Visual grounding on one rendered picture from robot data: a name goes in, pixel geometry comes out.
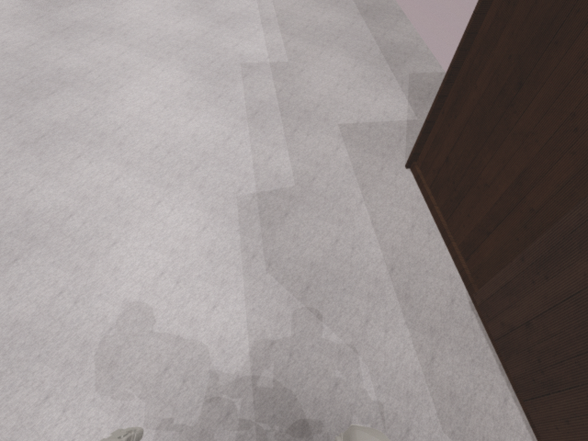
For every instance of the wardrobe door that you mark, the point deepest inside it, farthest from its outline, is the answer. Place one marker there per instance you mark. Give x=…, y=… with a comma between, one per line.
x=508, y=154
x=536, y=309

